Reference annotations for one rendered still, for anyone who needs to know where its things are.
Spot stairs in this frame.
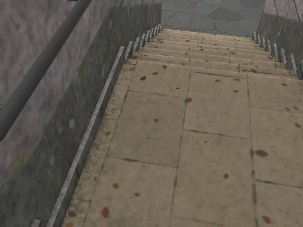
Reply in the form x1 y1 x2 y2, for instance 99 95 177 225
131 28 298 79

